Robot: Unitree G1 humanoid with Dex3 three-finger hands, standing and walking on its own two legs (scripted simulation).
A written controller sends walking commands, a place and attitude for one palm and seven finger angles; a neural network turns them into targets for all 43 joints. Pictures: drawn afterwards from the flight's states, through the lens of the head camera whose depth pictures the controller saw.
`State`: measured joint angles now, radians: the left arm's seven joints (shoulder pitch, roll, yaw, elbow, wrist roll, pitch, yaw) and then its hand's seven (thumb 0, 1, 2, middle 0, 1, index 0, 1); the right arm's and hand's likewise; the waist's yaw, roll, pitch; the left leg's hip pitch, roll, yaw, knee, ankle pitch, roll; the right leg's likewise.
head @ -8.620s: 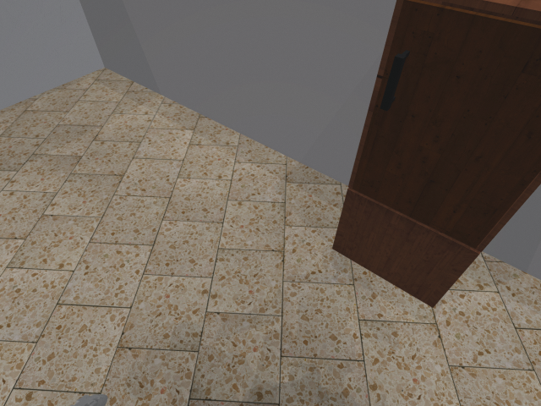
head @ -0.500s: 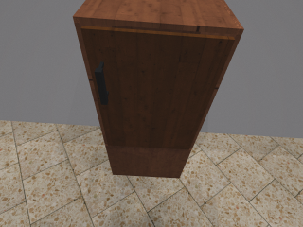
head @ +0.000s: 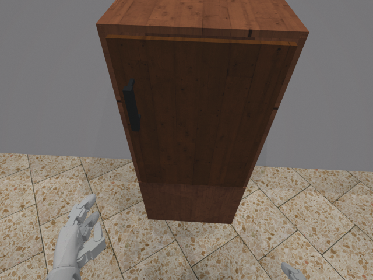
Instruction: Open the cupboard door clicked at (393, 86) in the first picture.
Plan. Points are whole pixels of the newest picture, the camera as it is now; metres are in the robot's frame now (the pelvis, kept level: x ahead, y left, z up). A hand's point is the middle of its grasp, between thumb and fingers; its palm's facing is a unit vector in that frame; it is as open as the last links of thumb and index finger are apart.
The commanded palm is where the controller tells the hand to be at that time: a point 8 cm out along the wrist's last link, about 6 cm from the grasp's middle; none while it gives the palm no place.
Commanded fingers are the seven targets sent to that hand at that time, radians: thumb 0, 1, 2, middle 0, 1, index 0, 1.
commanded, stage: raise the hand with hooked fingers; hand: left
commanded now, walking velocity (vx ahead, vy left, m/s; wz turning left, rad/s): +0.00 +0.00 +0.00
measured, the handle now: (133, 105) +0.52 +0.16 +0.09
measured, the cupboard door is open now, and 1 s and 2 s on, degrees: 0 0 0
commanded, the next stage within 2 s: move the hooked fingers beside the handle in 1.92 s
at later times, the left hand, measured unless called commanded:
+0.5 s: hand (98, 235) +0.21 +0.19 +0.01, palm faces -0.04 -1.00 -0.07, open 10.1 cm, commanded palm +0.18 +0.25 +0.02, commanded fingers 0.00 0.08 0.55 -0.26 -0.82 -0.26 -0.82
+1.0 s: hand (70, 204) +0.25 +0.24 +0.06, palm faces +0.00 -1.00 -0.05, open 13.0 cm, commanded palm +0.22 +0.29 +0.07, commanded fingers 0.00 -0.50 0.30 -0.30 -1.20 -0.30 -1.20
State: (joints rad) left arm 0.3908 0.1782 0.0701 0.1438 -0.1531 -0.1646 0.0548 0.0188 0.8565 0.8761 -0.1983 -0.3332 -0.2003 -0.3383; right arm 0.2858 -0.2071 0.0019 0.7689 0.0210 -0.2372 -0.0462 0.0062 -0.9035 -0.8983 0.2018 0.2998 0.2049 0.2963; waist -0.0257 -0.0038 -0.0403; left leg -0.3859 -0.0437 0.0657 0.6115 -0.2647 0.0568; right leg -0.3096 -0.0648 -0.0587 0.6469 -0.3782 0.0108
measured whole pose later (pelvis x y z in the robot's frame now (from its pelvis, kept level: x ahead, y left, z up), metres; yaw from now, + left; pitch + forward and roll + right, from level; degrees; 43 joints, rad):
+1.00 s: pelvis -0.01 -0.01 -0.02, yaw +0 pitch +6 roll -2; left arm 0.14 0.37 0.35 0.19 -0.36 -0.25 -0.43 0.00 -0.28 0.40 -0.28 -1.06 -0.28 -1.06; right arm 0.26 -0.27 0.03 0.58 0.05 -0.24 -0.09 0.01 -0.90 -0.90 0.20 0.30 0.21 0.30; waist 0.01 0.02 -0.07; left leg -0.57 0.02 0.03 0.82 -0.35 0.04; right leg -0.45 -0.01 -0.08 0.77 -0.42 0.00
